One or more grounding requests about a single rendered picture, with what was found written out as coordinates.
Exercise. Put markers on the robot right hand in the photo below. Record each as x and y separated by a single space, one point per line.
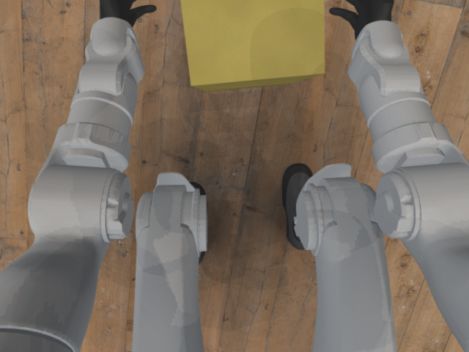
368 11

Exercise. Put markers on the robot left forearm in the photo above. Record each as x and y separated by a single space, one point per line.
103 106

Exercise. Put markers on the carton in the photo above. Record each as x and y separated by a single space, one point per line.
237 44

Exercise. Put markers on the robot right forearm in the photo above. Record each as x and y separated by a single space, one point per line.
396 109

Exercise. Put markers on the right robot foot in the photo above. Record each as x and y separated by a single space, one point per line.
294 179

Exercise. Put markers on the robot right upper arm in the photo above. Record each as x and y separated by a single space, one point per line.
427 208

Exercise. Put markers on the robot left hand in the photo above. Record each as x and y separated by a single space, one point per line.
121 9

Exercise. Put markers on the robot left upper arm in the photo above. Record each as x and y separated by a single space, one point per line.
47 295

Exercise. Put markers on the robot left shin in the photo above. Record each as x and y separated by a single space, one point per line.
144 206

